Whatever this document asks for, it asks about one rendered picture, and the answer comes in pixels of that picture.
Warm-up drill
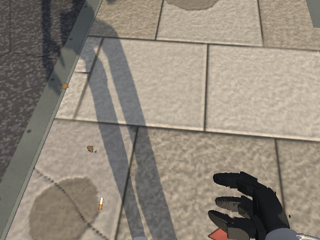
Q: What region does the robot right hand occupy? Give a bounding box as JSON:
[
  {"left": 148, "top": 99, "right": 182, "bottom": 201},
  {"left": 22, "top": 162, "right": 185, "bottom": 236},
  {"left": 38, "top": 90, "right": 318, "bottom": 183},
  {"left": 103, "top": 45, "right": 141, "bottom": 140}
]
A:
[{"left": 208, "top": 171, "right": 291, "bottom": 240}]

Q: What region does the robot right forearm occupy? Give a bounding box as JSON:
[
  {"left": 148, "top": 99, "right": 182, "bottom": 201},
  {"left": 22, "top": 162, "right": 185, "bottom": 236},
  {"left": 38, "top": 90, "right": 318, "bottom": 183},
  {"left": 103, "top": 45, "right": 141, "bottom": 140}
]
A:
[{"left": 265, "top": 228, "right": 301, "bottom": 240}]

